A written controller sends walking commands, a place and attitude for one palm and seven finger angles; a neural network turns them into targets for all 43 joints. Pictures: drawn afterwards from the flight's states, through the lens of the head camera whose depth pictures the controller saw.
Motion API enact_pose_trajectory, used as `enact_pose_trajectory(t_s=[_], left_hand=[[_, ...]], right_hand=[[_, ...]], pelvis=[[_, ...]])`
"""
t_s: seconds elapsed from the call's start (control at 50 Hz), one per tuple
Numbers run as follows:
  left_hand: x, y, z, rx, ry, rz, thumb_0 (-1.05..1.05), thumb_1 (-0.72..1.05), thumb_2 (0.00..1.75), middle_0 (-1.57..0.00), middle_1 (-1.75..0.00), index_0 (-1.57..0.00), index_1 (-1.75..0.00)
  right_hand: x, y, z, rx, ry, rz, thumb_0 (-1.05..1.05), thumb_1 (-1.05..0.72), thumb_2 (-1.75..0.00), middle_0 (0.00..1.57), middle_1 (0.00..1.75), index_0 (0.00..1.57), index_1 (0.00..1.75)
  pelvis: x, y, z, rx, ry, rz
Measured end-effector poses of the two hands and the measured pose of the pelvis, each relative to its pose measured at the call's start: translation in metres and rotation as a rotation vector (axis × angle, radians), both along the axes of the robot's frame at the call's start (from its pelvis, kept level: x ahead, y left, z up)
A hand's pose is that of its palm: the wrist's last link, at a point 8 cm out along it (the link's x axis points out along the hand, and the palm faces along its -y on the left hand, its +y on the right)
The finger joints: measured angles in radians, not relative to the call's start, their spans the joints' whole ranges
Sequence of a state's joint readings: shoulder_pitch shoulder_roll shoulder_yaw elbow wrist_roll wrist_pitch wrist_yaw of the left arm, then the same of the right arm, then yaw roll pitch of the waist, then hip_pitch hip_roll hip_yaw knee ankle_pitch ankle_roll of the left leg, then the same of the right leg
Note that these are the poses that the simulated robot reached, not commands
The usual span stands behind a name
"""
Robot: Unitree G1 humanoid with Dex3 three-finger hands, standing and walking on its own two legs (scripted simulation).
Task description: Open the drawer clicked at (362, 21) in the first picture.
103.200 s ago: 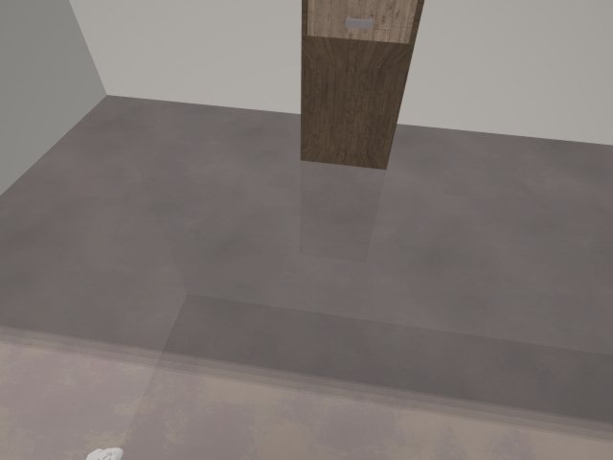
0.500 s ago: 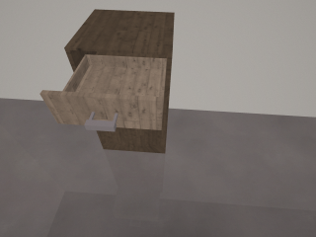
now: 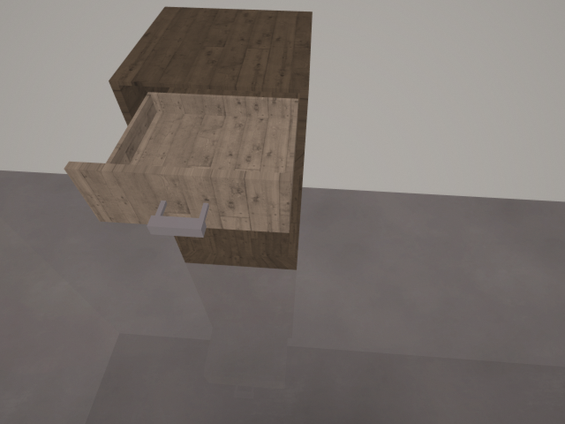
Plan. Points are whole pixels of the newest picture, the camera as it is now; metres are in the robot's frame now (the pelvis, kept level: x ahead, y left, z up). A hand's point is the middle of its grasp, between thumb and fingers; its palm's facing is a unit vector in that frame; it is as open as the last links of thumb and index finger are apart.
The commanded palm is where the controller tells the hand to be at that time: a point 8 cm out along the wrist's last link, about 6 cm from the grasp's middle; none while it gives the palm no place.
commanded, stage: look to check the result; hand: left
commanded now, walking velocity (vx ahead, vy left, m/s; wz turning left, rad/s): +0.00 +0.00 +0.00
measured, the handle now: (180, 216) +0.48 +0.23 -0.05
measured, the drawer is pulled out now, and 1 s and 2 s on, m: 0.28 0.28 0.28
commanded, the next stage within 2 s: stand and wait in 0.12 s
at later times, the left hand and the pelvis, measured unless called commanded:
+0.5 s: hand out of the picture +0.01 +0.16 -0.18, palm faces +0.03 -0.98 -0.19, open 7.3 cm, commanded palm none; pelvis +0.02 -0.01 +0.00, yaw +0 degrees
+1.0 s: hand out of the picture +0.01 +0.16 -0.18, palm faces +0.02 -0.98 -0.19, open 7.3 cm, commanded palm none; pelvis +0.02 -0.01 +0.00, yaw +0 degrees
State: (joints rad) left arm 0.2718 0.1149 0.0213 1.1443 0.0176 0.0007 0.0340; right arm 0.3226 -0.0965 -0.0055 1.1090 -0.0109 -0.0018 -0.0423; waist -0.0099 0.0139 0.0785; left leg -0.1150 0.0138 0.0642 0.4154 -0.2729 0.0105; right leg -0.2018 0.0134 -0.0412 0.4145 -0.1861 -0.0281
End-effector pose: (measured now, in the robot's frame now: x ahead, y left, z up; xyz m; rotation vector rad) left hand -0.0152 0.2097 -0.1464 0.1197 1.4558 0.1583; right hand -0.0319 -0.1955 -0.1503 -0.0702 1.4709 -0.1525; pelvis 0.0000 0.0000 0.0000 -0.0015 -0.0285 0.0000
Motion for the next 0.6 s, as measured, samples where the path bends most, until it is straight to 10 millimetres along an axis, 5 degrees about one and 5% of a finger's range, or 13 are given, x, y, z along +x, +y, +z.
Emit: enact_pose_trajectory(t_s=[0.6], left_hand=[[0.022, -0.003, 0.001, 0.013, -0.005, -0.01, 0.01, 0.92, 0.9, -0.2, -0.3, -0.2, -0.3]], right_hand=[[0.02, -0.013, 0.001, -0.013, 0.003, 0.001, 0.0, -0.91, -0.9, 0.19, 0.3, 0.2, 0.29]], pelvis=[[0.017, -0.008, 0.001, -0.003, 0.004, -0.003]])
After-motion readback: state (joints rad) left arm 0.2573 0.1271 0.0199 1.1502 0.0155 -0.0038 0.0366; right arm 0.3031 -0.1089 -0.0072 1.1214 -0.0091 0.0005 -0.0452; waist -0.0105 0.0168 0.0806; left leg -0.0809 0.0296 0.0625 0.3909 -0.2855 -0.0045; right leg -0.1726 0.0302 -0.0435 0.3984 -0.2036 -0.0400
